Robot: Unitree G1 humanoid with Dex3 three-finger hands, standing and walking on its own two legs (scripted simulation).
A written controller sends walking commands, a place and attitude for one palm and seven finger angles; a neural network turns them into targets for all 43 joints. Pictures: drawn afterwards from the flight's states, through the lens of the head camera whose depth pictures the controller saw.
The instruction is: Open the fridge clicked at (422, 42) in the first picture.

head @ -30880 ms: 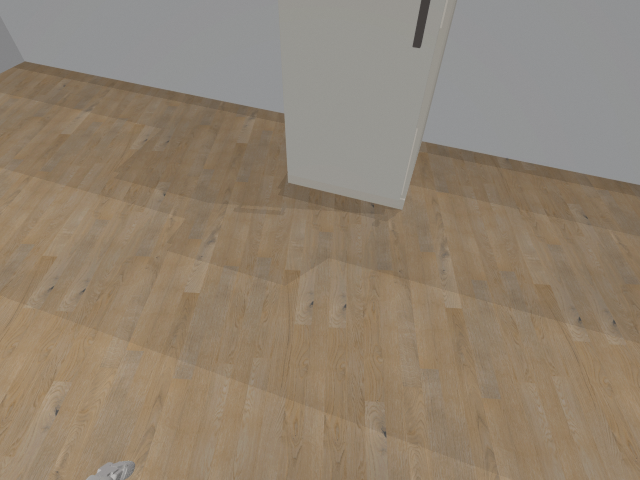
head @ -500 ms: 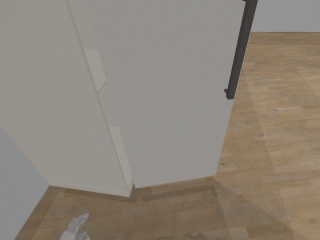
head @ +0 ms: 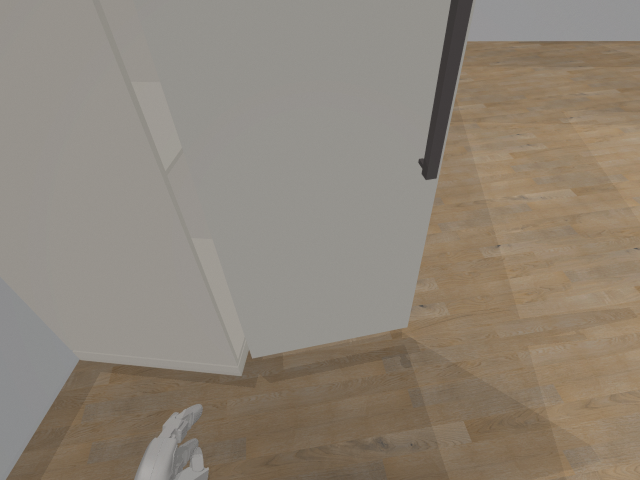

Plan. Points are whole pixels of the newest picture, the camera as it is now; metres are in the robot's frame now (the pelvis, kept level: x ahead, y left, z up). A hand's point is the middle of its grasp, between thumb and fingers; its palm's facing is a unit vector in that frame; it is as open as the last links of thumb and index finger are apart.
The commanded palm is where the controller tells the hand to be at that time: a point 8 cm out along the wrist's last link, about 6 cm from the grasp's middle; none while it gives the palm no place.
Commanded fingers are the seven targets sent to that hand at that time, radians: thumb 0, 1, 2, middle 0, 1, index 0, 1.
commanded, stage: stop stepping back and stand still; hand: right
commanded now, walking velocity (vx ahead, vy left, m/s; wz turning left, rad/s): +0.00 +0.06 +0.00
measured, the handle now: (439, 89) +0.74 -0.16 +0.17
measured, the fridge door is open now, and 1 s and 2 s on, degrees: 72 72 72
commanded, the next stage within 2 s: let the arm hang, fingers relaxed in 0.04 s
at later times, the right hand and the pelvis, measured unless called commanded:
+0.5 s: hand out of the picture +0.09 -0.17 -0.18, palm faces +0.07 +0.99 -0.16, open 6.7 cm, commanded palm none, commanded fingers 0.00 -0.90 -0.90 0.20 0.30 0.20 0.30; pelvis +0.03 +0.01 +0.00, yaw -2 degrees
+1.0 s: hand out of the picture +0.07 -0.19 -0.17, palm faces +0.03 +0.98 -0.21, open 7.3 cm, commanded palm none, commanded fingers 0.00 -0.90 -0.90 0.20 0.30 0.20 0.30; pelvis +0.05 -0.01 +0.01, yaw +0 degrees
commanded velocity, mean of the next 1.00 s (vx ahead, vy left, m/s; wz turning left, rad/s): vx -0.01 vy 0.00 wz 0.00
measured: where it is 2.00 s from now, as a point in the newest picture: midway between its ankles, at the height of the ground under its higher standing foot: outside the picture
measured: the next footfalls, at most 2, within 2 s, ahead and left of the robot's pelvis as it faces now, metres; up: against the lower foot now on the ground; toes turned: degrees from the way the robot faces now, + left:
left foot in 0.08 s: +0.08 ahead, +0.11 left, +0.00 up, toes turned +0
